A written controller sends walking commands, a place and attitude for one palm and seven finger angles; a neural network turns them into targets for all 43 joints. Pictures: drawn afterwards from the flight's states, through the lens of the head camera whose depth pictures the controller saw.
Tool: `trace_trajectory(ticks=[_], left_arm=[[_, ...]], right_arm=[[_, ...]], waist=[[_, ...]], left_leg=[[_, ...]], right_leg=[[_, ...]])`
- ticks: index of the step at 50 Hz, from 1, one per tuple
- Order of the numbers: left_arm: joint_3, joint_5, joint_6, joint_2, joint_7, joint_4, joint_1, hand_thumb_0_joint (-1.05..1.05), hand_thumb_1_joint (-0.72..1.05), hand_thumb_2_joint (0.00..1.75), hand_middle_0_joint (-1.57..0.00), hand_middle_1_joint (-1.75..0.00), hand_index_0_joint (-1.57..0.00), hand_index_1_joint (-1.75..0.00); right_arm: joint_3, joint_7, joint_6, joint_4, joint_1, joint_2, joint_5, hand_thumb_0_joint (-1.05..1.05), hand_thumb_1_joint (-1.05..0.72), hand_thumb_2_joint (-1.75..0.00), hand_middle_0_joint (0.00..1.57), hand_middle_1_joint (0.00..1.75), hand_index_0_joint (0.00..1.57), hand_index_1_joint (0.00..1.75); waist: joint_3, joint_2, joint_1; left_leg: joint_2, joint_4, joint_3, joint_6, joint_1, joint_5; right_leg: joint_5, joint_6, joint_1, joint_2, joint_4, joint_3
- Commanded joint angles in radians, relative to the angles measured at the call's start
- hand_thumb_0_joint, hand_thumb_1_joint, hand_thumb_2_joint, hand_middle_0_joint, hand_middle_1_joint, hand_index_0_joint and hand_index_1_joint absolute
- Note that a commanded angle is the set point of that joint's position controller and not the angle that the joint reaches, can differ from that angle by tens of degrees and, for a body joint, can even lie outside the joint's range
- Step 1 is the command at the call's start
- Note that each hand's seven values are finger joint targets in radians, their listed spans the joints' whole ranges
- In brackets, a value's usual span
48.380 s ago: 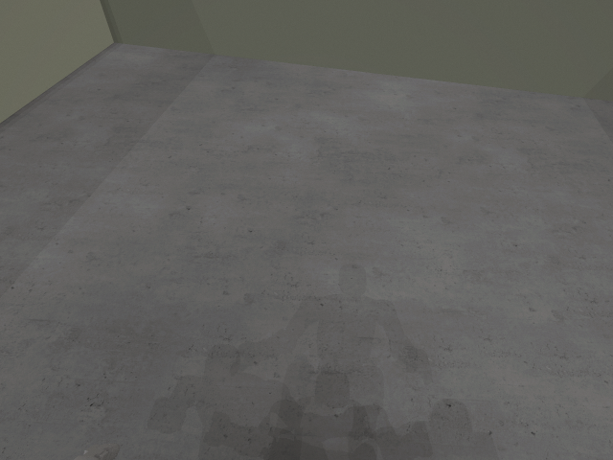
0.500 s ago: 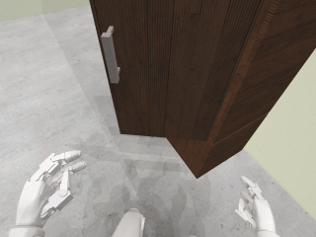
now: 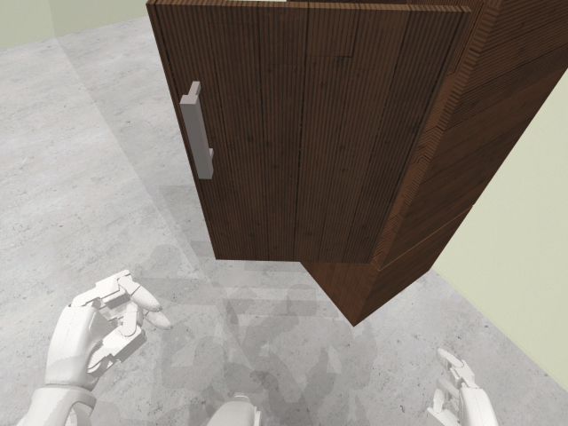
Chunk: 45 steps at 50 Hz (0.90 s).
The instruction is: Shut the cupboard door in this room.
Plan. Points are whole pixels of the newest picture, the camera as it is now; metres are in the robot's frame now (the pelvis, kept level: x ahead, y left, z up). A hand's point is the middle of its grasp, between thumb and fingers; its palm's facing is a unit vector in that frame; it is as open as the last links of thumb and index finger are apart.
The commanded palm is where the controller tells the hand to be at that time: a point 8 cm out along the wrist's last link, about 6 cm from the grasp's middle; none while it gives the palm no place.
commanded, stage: raise the hand and make a fist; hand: left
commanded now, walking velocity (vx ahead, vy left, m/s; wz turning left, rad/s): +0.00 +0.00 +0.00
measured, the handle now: (200, 132) +0.50 +0.18 +0.14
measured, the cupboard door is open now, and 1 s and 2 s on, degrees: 54 54 54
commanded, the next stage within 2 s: bring the fist close to the handle in 0.88 s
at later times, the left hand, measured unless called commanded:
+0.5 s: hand (128, 301) +0.22 +0.19 +0.14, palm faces +0.06 -1.00 -0.06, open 3.1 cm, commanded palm +0.19 +0.24 +0.14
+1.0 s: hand (147, 293) +0.23 +0.17 +0.14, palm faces +0.07 -1.00 -0.05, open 3.1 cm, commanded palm +0.21 +0.22 +0.14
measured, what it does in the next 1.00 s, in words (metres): stands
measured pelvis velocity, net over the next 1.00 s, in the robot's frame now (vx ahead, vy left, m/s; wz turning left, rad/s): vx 0.00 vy -0.02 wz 0.01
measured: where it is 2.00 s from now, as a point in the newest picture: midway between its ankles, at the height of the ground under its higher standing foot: outside the picture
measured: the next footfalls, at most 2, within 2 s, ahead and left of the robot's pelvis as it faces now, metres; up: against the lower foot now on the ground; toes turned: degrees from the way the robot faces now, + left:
none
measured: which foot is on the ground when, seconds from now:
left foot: down 0.00-1.00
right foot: down 0.00-1.00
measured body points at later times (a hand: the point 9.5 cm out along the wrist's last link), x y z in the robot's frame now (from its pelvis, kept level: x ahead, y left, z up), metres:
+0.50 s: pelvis -0.01 -0.01 +0.03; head -0.01 -0.02 +0.48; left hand +0.21 +0.24 +0.15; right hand +0.18 -0.22 -0.04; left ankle +0.07 +0.11 -0.68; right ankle -0.04 -0.13 -0.68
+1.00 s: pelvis +0.00 -0.02 +0.03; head +0.00 -0.04 +0.48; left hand +0.22 +0.22 +0.14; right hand +0.19 -0.24 -0.04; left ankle +0.07 +0.11 -0.68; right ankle -0.04 -0.13 -0.68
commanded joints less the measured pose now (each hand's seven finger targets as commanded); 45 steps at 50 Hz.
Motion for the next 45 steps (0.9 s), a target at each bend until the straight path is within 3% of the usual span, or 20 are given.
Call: trace_trajectory(ticks=[1, 2, 9, 11, 12, 14, 16, 17, 21, 22, 24, 26, 27, 29, 31, 35, 36, 39, 41, 45], left_arm=[[0.088, -0.001, -0.037, 0.140, 0.024, -0.263, -0.084, 0.00, 0.90, 0.90, -1.15, -1.34, -1.15, -1.34], [0.067, -0.003, -0.026, 0.115, 0.026, -0.264, -0.085, 0.00, 0.90, 0.90, -1.17, -1.36, -1.17, -1.36], [0.064, 0.001, 0.056, 0.122, 0.025, -0.261, -0.142, 0.00, 0.90, 0.90, -1.30, -1.50, -1.30, -1.50], [0.090, 0.002, 0.073, 0.152, 0.028, -0.248, -0.161, 0.00, 0.90, 0.90, -1.30, -1.50, -1.30, -1.50], [0.060, -0.002, 0.081, 0.119, 0.023, -0.251, -0.176, 0.00, 0.90, 0.90, -1.30, -1.50, -1.30, -1.50], [0.067, -0.004, 0.088, 0.130, 0.022, -0.256, -0.218, 0.00, 0.90, 0.90, -1.30, -1.50, -1.30, -1.50], [0.105, -0.003, 0.096, 0.171, 0.026, -0.254, -0.232, 0.00, 0.90, 0.90, -1.30, -1.50, -1.30, -1.50], [0.075, -0.004, 0.100, 0.137, 0.022, -0.258, -0.238, 0.00, 0.90, 0.90, -1.30, -1.50, -1.30, -1.50], [0.115, -0.012, 0.121, 0.180, 0.018, -0.245, -0.261, 0.00, 0.90, 0.90, -1.30, -1.50, -1.30, -1.50], [0.092, -0.013, 0.127, 0.150, 0.015, -0.247, -0.271, 0.00, 0.90, 0.90, -1.30, -1.50, -1.30, -1.50], [0.099, -0.015, 0.138, 0.161, 0.013, -0.256, -0.298, 0.00, 0.90, 0.90, -1.30, -1.50, -1.30, -1.50], [0.120, -0.022, 0.155, 0.166, 0.013, -0.190, -0.249, 0.00, 0.90, 0.90, -1.30, -1.50, -1.30, -1.50], [0.097, -0.024, 0.158, 0.137, 0.007, -0.186, -0.246, 0.00, 0.90, 0.90, -1.30, -1.50, -1.30, -1.50], [0.098, -0.024, 0.159, 0.137, 0.004, -0.196, -0.257, 0.00, 0.90, 0.90, -1.30, -1.50, -1.30, -1.50], [0.118, -0.015, 0.151, 0.165, 0.014, -0.205, -0.265, 0.00, 0.90, 0.90, -1.30, -1.50, -1.30, -1.50], [0.113, -0.013, 0.117, 0.154, 0.024, -0.230, -0.292, 0.00, 0.90, 0.90, -1.30, -1.50, -1.30, -1.50], [0.130, -0.008, 0.114, 0.176, 0.029, -0.217, -0.282, 0.00, 0.90, 0.90, -1.30, -1.50, -1.30, -1.50], [0.105, -0.004, 0.100, 0.148, 0.028, -0.229, -0.289, 0.00, 0.90, 0.90, -1.30, -1.50, -1.30, -1.50], [0.118, 0.001, 0.104, 0.166, 0.029, -0.209, -0.271, 0.00, 0.90, 0.90, -1.30, -1.50, -1.30, -1.50], [0.106, -0.011, 0.119, 0.144, 0.014, -0.198, -0.277, 0.00, 0.90, 0.90, -1.30, -1.50, -1.30, -1.50]], right_arm=[[-0.030, -0.007, -0.055, -0.173, -0.065, -0.103, 0.009, 0.00, -0.90, -0.90, 0.20, 0.30, 0.20, 0.30], [-0.026, -0.004, -0.054, -0.180, -0.067, -0.100, 0.010, 0.00, -0.90, -0.90, 0.20, 0.30, 0.20, 0.30], [-0.005, -0.002, -0.044, -0.189, -0.080, -0.100, 0.015, 0.00, -0.90, -0.90, 0.20, 0.30, 0.20, 0.30], [-0.001, -0.004, -0.042, -0.183, -0.080, -0.105, 0.014, 0.00, -0.90, -0.90, 0.20, 0.30, 0.20, 0.30], [0.005, -0.002, -0.044, -0.188, -0.089, -0.098, 0.017, 0.00, -0.90, -0.90, 0.20, 0.30, 0.20, 0.30], [0.008, -0.004, -0.048, -0.182, -0.094, -0.100, 0.018, 0.00, -0.90, -0.90, 0.20, 0.30, 0.20, 0.30], [0.008, -0.007, -0.053, -0.174, -0.096, -0.107, 0.016, 0.00, -0.90, -0.90, 0.20, 0.30, 0.20, 0.30], [0.011, -0.005, -0.056, -0.176, -0.103, -0.099, 0.019, 0.00, -0.90, -0.90, 0.20, 0.30, 0.20, 0.30], [0.010, -0.008, -0.070, -0.160, -0.110, -0.107, 0.020, 0.00, -0.90, -0.90, 0.20, 0.30, 0.20, 0.30], [0.013, -0.006, -0.073, -0.160, -0.115, -0.100, 0.023, 0.00, -0.90, -0.90, 0.20, 0.30, 0.20, 0.30], [0.013, -0.006, -0.079, -0.155, -0.120, -0.101, 0.025, 0.00, -0.90, -0.90, 0.20, 0.30, 0.20, 0.30], [0.011, -0.006, -0.081, -0.145, -0.118, -0.106, 0.024, 0.00, -0.90, -0.90, 0.20, 0.30, 0.20, 0.30], [0.010, -0.004, -0.082, -0.147, -0.120, -0.103, 0.026, 0.00, -0.90, -0.90, 0.20, 0.30, 0.20, 0.30], [0.006, -0.002, -0.085, -0.149, -0.123, -0.104, 0.026, 0.00, -0.90, -0.90, 0.20, 0.30, 0.20, 0.30], [0.003, -0.001, -0.087, -0.144, -0.117, -0.108, 0.023, 0.00, -0.90, -0.90, 0.20, 0.30, 0.20, 0.30], [0.001, 0.001, -0.093, -0.144, -0.121, -0.103, 0.021, 0.00, -0.90, -0.90, 0.20, 0.30, 0.20, 0.30], [0.000, 0.000, -0.093, -0.137, -0.114, -0.108, 0.018, 0.00, -0.90, -0.90, 0.20, 0.30, 0.20, 0.30], [-0.001, 0.003, -0.095, -0.136, -0.117, -0.102, 0.021, 0.00, -0.90, -0.90, 0.20, 0.30, 0.20, 0.30], [-0.002, 0.003, -0.093, -0.131, -0.108, -0.107, 0.019, 0.00, -0.90, -0.90, 0.20, 0.30, 0.20, 0.30], [0.000, 0.001, -0.089, -0.135, -0.116, -0.104, 0.021, 0.00, -0.90, -0.90, 0.20, 0.30, 0.20, 0.30]], waist=[[-0.156, 0.067, 0.006], [-0.151, 0.054, -0.001], [-0.108, 0.049, -0.001], [-0.097, 0.031, 0.003], [-0.079, 0.041, -0.003], [-0.069, 0.036, -0.004], [-0.084, 0.030, 0.005], [-0.080, 0.038, 0.000], [-0.075, 0.013, 0.009], [-0.071, 0.015, 0.007], [-0.074, 0.041, 0.010], [-0.036, -0.026, 0.015], [-0.032, -0.030, 0.012], [-0.039, -0.007, 0.014], [-0.041, -0.030, 0.016], [-0.054, -0.010, 0.009], [-0.045, -0.034, 0.010], [-0.057, 0.015, 0.007], [-0.048, -0.001, 0.009], [-0.053, -0.028, 0.006]], left_leg=[[-0.014, -0.199, -0.056, 0.017, 0.335, 0.108], [-0.014, -0.209, -0.057, 0.016, 0.348, 0.108], [-0.014, -0.269, -0.058, 0.014, 0.386, 0.072], [-0.016, -0.279, -0.058, 0.015, 0.387, 0.054], [-0.019, -0.287, -0.053, 0.016, 0.391, 0.051], [-0.018, -0.302, -0.056, 0.014, 0.402, 0.029], [-0.021, -0.306, -0.051, 0.016, 0.413, 0.038], [-0.022, -0.313, -0.048, 0.016, 0.423, 0.045], [-0.027, -0.322, -0.038, 0.020, 0.437, 0.063], [-0.030, -0.327, -0.032, 0.019, 0.444, 0.078], [-0.031, -0.337, -0.029, 0.019, 0.464, 0.084], [-0.032, -0.335, -0.025, 0.021, 0.443, 0.090], [-0.035, -0.336, -0.019, 0.020, 0.441, 0.096], [-0.038, -0.333, -0.010, 0.019, 0.452, 0.102], [-0.037, -0.330, -0.011, 0.021, 0.450, 0.117], [-0.041, -0.326, -0.005, 0.021, 0.468, 0.125], [-0.039, -0.319, -0.005, 0.024, 0.456, 0.129], [-0.040, -0.319, 0.000, 0.021, 0.472, 0.145], [-0.039, -0.318, -0.002, 0.022, 0.463, 0.144], [-0.042, -0.314, 0.001, 0.024, 0.465, 0.155]], right_leg=[[0.249, -0.026, -0.053, 0.044, -0.168, -0.023], [0.255, -0.025, -0.048, 0.043, -0.176, -0.027], [0.240, -0.024, -0.002, 0.044, -0.238, -0.029], [0.223, -0.023, 0.014, 0.046, -0.260, -0.024], [0.221, -0.022, 0.015, 0.042, -0.270, -0.024], [0.200, -0.021, 0.018, 0.043, -0.287, -0.022], [0.201, -0.021, 0.045, 0.041, -0.304, -0.013], [0.205, -0.021, 0.047, 0.037, -0.309, -0.016], [0.216, -0.016, 0.077, 0.033, -0.344, -0.002], [0.229, -0.016, 0.086, 0.029, -0.348, -0.003], [0.237, -0.015, 0.090, 0.028, -0.358, -0.001], [0.240, -0.011, 0.099, 0.025, -0.381, 0.010], [0.242, -0.008, 0.099, 0.021, -0.382, 0.011], [0.246, -0.006, 0.099, 0.018, -0.385, 0.019], [0.261, -0.006, 0.112, 0.018, -0.384, 0.021], [0.272, -0.004, 0.105, 0.015, -0.379, 0.024], [0.276, -0.002, 0.108, 0.015, -0.385, 0.032], [0.305, -0.005, 0.108, 0.015, -0.371, 0.024], [0.303, -0.004, 0.115, 0.015, -0.374, 0.028], [0.331, 0.003, 0.119, 0.010, -0.376, 0.034]])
